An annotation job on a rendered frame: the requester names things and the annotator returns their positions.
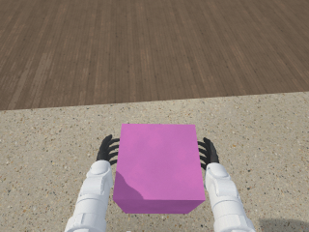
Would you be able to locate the robot left hand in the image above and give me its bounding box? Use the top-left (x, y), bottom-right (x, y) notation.
top-left (96, 134), bottom-right (120, 165)

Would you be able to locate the robot right hand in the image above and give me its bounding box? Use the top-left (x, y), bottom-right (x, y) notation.
top-left (197, 137), bottom-right (220, 170)

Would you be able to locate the robot left forearm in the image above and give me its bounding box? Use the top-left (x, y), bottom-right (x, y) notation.
top-left (64, 159), bottom-right (113, 232)

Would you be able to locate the carton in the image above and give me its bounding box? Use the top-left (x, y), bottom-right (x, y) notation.
top-left (112, 124), bottom-right (206, 215)

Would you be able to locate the robot right forearm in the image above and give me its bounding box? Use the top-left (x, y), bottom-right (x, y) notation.
top-left (204, 162), bottom-right (256, 232)

